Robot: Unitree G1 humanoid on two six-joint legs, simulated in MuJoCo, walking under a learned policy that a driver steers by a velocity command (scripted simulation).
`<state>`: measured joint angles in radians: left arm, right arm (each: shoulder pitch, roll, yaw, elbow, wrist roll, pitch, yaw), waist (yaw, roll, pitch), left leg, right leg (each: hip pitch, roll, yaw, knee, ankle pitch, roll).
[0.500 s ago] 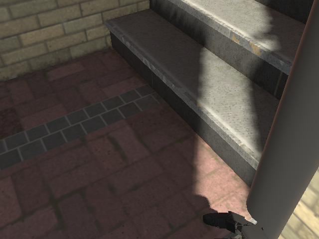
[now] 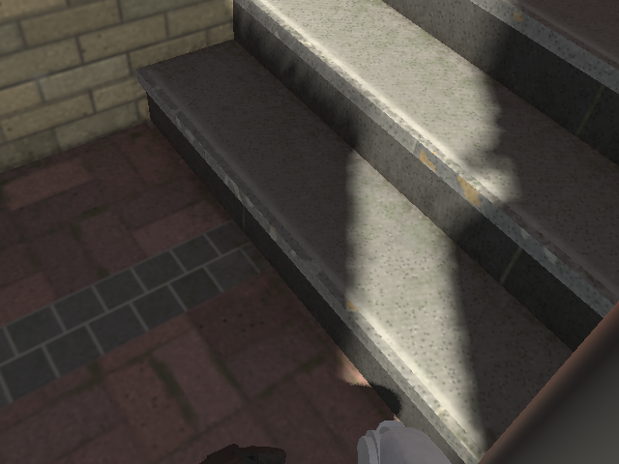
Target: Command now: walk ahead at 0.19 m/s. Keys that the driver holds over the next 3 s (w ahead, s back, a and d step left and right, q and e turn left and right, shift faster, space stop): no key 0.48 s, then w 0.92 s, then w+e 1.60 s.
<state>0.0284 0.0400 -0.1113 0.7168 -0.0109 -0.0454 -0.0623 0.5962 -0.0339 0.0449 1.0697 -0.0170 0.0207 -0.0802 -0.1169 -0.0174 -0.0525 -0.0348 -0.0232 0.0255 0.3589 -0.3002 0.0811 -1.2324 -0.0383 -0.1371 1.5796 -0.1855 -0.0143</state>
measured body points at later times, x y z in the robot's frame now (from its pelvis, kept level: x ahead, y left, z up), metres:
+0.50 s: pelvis +0.17 +0.03 +0.17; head +0.15 +0.02 +0.62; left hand +0.22 +0.26 +0.03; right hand +0.28 -0.19 +0.04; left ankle +0.23 +0.19 -0.55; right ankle +0.19 -0.09 -0.56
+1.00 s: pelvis +0.34 +0.02 +0.18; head +0.33 +0.00 +0.63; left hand +0.32 +0.28 +0.05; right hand +0.44 -0.22 +0.04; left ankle +0.34 +0.17 -0.46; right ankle +0.28 -0.08 -0.56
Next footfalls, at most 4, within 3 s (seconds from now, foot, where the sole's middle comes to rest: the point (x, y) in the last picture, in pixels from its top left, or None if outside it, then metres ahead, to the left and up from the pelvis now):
0.02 right None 0.23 -0.09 -0.60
0.52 left None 0.27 0.19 -0.60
0.82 right None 0.32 -0.09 -0.60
1.26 left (168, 361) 0.65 0.19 -0.60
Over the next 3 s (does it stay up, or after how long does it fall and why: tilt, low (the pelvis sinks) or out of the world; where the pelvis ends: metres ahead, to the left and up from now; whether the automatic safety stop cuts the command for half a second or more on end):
stays up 1.16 -0.29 0.51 its command is cut before an obstacle after 2.1 s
